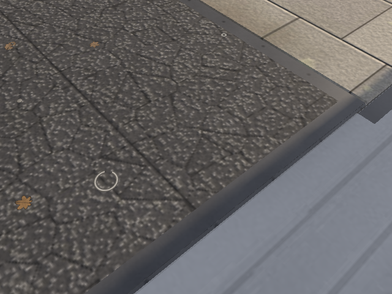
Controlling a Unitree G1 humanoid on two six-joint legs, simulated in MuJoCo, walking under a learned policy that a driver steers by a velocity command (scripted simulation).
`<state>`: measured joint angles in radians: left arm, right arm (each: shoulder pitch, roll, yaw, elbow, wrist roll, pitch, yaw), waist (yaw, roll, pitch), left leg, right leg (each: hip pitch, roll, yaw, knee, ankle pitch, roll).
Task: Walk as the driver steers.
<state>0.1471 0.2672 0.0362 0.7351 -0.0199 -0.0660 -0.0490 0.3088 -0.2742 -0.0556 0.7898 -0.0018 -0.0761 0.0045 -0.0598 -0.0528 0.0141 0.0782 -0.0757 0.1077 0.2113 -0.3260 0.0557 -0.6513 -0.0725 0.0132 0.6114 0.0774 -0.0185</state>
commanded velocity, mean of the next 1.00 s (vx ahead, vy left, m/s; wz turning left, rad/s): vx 0.11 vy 0.00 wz -0.08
